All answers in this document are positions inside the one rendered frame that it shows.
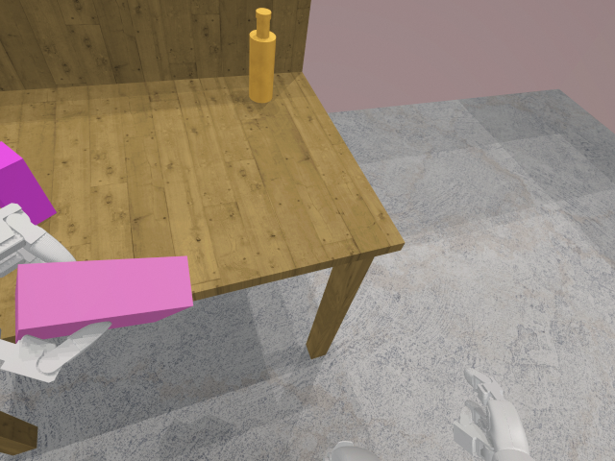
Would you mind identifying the right robot shin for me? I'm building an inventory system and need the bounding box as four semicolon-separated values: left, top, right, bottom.
333;441;354;450

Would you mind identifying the robot left hand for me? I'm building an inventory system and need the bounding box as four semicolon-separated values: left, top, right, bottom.
0;203;111;382

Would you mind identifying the robot right hand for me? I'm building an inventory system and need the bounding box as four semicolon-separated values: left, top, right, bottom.
454;367;529;461

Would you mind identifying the table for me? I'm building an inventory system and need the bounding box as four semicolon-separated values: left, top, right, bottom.
0;0;405;455

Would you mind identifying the sponge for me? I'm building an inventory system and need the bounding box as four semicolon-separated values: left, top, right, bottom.
15;256;193;344

